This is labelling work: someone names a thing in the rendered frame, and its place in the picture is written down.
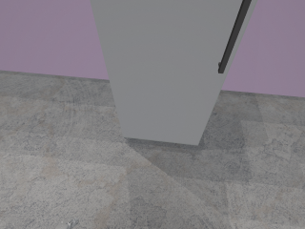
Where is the robot left hand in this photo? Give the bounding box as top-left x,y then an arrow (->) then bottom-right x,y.
54,218 -> 79,229

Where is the handle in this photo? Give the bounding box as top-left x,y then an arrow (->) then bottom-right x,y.
218,0 -> 252,73

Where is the fridge door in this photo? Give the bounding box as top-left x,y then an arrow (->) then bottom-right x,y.
91,0 -> 256,145

